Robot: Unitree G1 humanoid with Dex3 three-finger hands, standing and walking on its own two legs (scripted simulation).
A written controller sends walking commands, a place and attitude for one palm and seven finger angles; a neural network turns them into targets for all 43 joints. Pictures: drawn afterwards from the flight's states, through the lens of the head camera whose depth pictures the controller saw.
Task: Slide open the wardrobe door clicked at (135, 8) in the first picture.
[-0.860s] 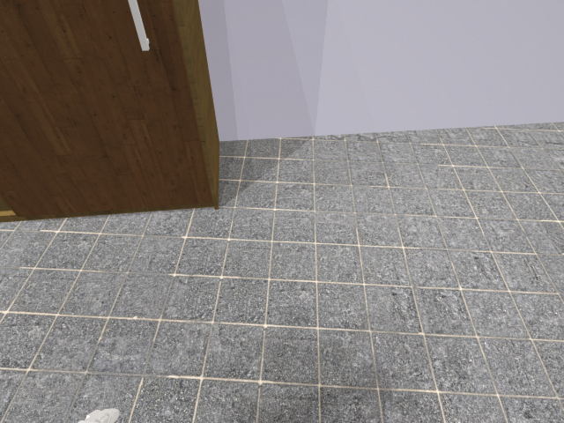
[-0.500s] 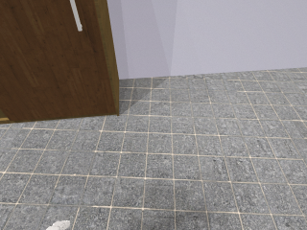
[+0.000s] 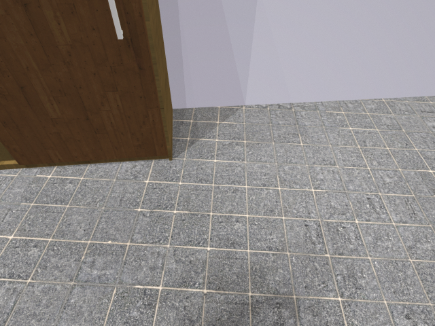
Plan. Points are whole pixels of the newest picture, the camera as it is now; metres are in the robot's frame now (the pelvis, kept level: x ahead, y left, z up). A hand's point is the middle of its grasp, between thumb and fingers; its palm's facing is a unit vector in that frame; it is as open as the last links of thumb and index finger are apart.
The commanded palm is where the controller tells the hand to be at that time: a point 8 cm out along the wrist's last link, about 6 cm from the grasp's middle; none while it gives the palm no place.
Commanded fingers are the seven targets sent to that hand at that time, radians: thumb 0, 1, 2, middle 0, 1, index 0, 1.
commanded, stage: stand and wait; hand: right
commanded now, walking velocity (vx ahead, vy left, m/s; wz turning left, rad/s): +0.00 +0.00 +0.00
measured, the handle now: (114, 7) +1.15 +0.48 +0.13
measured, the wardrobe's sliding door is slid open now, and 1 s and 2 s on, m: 0.00 0.00 0.00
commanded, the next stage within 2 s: look at it before walking up in 0.10 s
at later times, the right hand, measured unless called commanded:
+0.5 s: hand out of the picture +0.08 -0.25 -0.16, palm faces -0.03 +0.94 -0.33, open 7.4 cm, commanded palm none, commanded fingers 0.00 -0.90 -0.90 0.20 0.30 0.20 0.30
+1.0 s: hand out of the picture +0.08 -0.23 -0.17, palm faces -0.07 +0.95 -0.30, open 7.4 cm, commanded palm none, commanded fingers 0.00 -0.90 -0.90 0.20 0.30 0.20 0.30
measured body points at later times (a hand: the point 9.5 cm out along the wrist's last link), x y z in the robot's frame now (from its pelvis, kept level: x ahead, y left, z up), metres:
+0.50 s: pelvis +0.01 +0.00 +0.00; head +0.01 +0.00 +0.45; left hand +0.09 +0.30 -0.13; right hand +0.08 -0.29 -0.13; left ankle +0.01 +0.13 -0.74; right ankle +0.01 -0.12 -0.74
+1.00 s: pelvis +0.00 +0.00 -0.01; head +0.02 +0.00 +0.44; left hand +0.08 +0.28 -0.14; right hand +0.08 -0.28 -0.15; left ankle +0.01 +0.13 -0.74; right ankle +0.01 -0.12 -0.74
